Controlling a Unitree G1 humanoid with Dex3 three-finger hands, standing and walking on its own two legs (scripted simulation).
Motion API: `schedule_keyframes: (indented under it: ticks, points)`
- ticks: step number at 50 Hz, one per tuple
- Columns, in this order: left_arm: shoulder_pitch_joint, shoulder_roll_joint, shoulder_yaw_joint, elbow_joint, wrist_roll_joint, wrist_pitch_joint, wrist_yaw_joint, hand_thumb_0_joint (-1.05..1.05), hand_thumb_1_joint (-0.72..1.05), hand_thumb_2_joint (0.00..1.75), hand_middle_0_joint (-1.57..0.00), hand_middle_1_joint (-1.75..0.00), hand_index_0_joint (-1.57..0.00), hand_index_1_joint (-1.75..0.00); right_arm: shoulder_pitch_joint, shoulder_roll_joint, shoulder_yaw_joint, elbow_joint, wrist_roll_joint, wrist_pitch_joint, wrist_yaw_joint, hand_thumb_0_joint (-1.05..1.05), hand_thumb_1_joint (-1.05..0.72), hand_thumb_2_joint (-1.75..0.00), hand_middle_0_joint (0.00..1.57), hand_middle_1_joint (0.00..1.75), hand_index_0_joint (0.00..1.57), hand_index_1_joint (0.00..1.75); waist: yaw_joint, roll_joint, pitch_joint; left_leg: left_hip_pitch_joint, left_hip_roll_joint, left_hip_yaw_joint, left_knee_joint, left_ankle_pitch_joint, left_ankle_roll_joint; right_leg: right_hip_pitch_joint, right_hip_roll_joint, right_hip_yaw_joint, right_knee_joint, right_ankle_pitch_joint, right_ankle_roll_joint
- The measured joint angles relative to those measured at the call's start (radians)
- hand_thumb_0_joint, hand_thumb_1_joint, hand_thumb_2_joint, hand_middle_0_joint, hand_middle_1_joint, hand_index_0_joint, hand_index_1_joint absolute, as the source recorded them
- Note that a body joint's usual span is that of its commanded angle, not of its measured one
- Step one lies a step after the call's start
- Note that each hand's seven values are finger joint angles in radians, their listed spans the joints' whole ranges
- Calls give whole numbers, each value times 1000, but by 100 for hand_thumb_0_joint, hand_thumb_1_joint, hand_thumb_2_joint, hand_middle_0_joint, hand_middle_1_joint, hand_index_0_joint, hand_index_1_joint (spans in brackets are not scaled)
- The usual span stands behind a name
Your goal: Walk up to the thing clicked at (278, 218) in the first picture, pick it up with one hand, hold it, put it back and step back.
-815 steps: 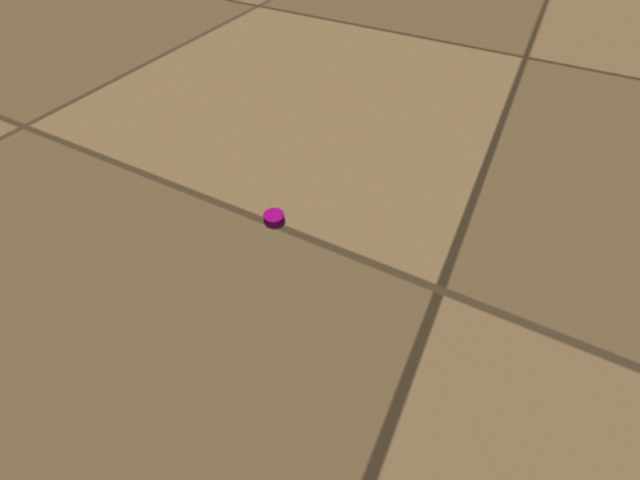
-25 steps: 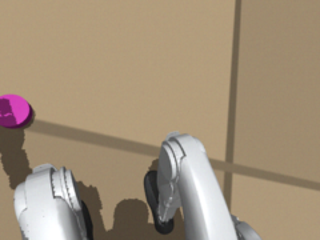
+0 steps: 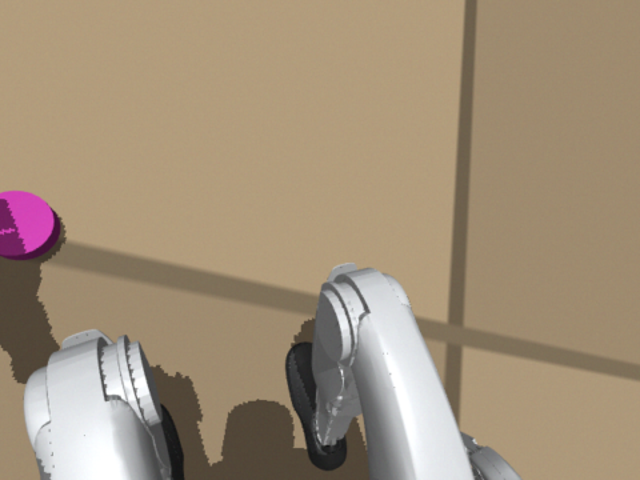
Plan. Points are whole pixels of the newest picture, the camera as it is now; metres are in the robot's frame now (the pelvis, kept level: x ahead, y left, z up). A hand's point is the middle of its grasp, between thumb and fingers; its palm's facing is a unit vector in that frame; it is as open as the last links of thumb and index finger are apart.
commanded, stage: rise first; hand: left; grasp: from above
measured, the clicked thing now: (19, 225) +0.49 +0.29 -0.29
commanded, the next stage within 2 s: approach in 0.58 s
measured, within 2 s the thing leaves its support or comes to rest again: neither
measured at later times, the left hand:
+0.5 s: hand out of the picture +0.45 +0.33 -0.18, palm faces -0.45 -0.10 -0.89, open 13.5 cm
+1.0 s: hand out of the picture +0.48 +0.29 -0.17, palm faces -0.40 -0.07 -0.91, open 14.0 cm
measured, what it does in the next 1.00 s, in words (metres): stands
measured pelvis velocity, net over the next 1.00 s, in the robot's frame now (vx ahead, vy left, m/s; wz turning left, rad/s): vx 0.00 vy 0.00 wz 0.00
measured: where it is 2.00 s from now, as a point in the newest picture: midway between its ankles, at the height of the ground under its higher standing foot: (248, 459)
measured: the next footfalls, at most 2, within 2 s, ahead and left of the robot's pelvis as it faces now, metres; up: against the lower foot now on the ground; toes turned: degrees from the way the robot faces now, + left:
none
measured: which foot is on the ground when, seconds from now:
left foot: down 0.00-1.00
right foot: down 0.00-1.00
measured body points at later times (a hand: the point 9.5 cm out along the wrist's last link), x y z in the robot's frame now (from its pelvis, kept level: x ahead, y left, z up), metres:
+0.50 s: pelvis +0.00 +0.00 +0.00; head +0.25 +0.09 +0.37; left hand +0.47 +0.33 -0.13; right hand +0.05 -0.28 -0.08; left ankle +0.07 +0.12 -0.28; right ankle +0.11 -0.12 -0.28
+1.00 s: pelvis +0.00 +0.00 +0.00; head +0.25 +0.09 +0.37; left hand +0.50 +0.29 -0.12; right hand +0.04 -0.27 -0.08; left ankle +0.07 +0.12 -0.28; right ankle +0.11 -0.12 -0.28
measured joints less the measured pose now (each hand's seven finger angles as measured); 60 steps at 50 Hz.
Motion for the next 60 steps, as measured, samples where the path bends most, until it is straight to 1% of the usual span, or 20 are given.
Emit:
schedule_keyframes:
  ticks: [5, 8, 17, 19, 23, 26, 31, 36, 38, 39, 42, 44, 47, 49, 51, 53, 55, 58, 60]
  points:
    - [10, -4, 1, -14, -7, -8, -8, 0, -43, 94, -20, -88, -18, -90, 4, 1, 1, 3, 0, 2, 0, 0, -90, -89, 20, 30, 20, 30, 3, -2, 1, 1, 0, -1, 0, -2, -2, 0, 0, 0, 1, -1, 0]
    - [16, -8, 2, -20, -4, -15, -8, 0, -43, 93, -20, -88, -18, -89, 4, 3, 3, 6, 0, 6, 1, 0, -90, -89, 20, 30, 20, 30, 4, -2, 0, 1, -1, -3, 2, -3, -3, 0, 1, -2, 1, -2, -1]
    - [17, -11, 12, -17, 10, -18, 10, 0, -42, 93, -21, -86, -19, -88, 2, 2, -2, 4, -2, 3, 2, 0, -90, -89, 20, 30, 20, 30, 3, -1, -1, 2, -1, -1, 3, -5, -3, 0, 1, 0, 3, -4, -1]
    - [14, -12, 7, -18, 9, -14, 11, 0, -42, 93, -21, -86, -19, -88, 2, 1, -3, 4, -2, -1, 2, 0, -90, -89, 20, 30, 20, 30, 4, -2, -1, 3, -1, -1, 2, -6, -3, 1, 1, 1, 3, -5, -1]
    - [12, -10, 16, -8, 7, -9, 18, 0, -42, 93, -21, -86, -19, -88, -3, -3, -4, 5, -4, -1, 3, 0, -90, -89, 20, 30, 20, 30, 2, 3, -5, 2, -2, -3, 2, -6, -4, 1, 1, -1, 2, -5, -1]
    - [7, -10, 11, 3, 3, -3, 11, 0, -42, 93, -21, -86, -19, -87, -3, -3, -6, 4, -4, 0, 3, 0, -90, -89, 20, 30, 20, 30, 0, 2, -6, 3, -3, -2, 0, -4, -4, 1, 1, -1, 1, -4, -1]
    - [12, -8, 18, 7, 1, -10, 6, 0, -41, 92, -22, -86, -20, -87, -2, -6, -2, 2, -4, -1, 5, 0, -90, -89, 20, 30, 20, 30, -1, 1, 0, 5, -3, -2, 0, -1, -5, 3, 1, -1, 1, -1, -2]
    - [20, -4, 21, 0, 8, -22, 7, 0, -41, 93, -22, -85, -20, -87, 1, -6, -2, 4, -7, 0, 5, 0, -90, -89, 20, 30, 20, 30, 0, -2, 4, 5, -3, -4, 4, 0, -7, 1, 2, -2, 5, 1, -3]
    - [21, -8, 14, -6, 7, -21, 9, 0, -43, 94, -21, -86, -19, -88, 4, -4, -5, 7, -7, 0, 5, 0, -90, -89, 20, 30, 20, 30, 2, -2, 3, 4, -3, -3, 4, -1, -7, -1, 2, 0, 6, 1, -3]
    - [19, -13, -4, -8, 2, -18, 9, 0, -44, 95, -20, -87, -18, -89, 6, -3, -6, 9, -7, -1, 6, 0, -90, -89, 20, 30, 20, 30, 4, -3, 1, 3, -3, -1, 4, -1, -7, -2, 2, 1, 7, 1, -3]
    - [9, -27, -21, -12, 3, -19, 10, 0, -47, 97, -18, -89, -16, -92, 6, 0, -5, 16, -5, -6, 5, 0, -90, -89, 20, 30, 20, 30, 4, -4, -4, 3, -2, 0, 2, -2, -7, -4, 2, 2, 6, 0, -3]
    - [-3, -41, -47, -18, 5, -12, 17, 0, -48, 98, -17, -91, -15, -93, 8, 3, -6, 19, -5, -12, 5, 0, -90, -89, 20, 30, 20, 30, 3, -5, -8, 2, -2, 2, 1, -3, -8, -6, 2, 4, 6, -1, -3]
    - [-42, -61, -77, 1, 9, 1, 32, 0, -50, 100, -16, -93, -14, -95, 7, 5, 3, 19, -8, -21, 7, 0, -90, -89, 20, 30, 20, 30, -8, -6, -13, 2, -3, 3, 0, -4, -8, -6, 2, 5, 6, -3, -4]
    - [-72, -70, -82, 16, 18, 12, 43, 0, -51, 101, -16, -94, -13, -96, 6, 6, 9, 16, -8, -28, 8, 0, -90, -89, 20, 30, 20, 30, -19, -6, -15, 1, -3, 2, -1, -4, -9, -8, 2, 3, 5, -2, -5]
    - [-98, -72, -79, 29, 29, 29, 57, 0, -52, 101, -15, -95, -13, -97, 6, 5, 16, 6, -10, -33, 9, 0, -90, -89, 20, 30, 20, 30, -34, -1, -16, -2, -3, -1, -2, -5, -10, -10, 3, 1, 2, -2, -5]
    - [-126, -72, -68, 52, 33, 52, 71, 0, -53, 102, -15, -95, -12, -98, 8, 3, 22, -3, -11, -35, 11, 0, -90, -89, 20, 30, 20, 30, -49, 5, -17, -5, -1, -3, -3, -5, -9, -14, 5, -1, -2, 0, -5]
    - [-149, -67, -54, 74, 30, 78, 75, 0, -53, 102, -14, -96, -12, -98, 12, -1, 29, -15, -9, -36, 14, 0, -91, -89, 20, 30, 20, 30, -63, 13, -14, -8, 1, -4, -6, -6, -8, -17, 7, -2, -6, 2, -4]
    - [-156, -61, -37, 87, 15, 117, 63, 1, -54, 103, -13, -97, -11, -99, 23, -7, 36, -31, -1, -32, 15, 0, -91, -89, 20, 30, 20, 30, -75, 27, -9, -9, 5, -2, -11, -7, -7, -21, 10, -1, -11, 4, -4]
    - [-145, -55, -23, 86, 1, 133, 44, 1, -55, 103, -12, -97, -10, -99, 30, -12, 39, -38, 6, -29, 18, 0, -91, -89, 20, 30, 20, 30, -78, 34, 0, -6, 7, -1, -13, -8, -6, -20, 13, 1, -13, 5, -3]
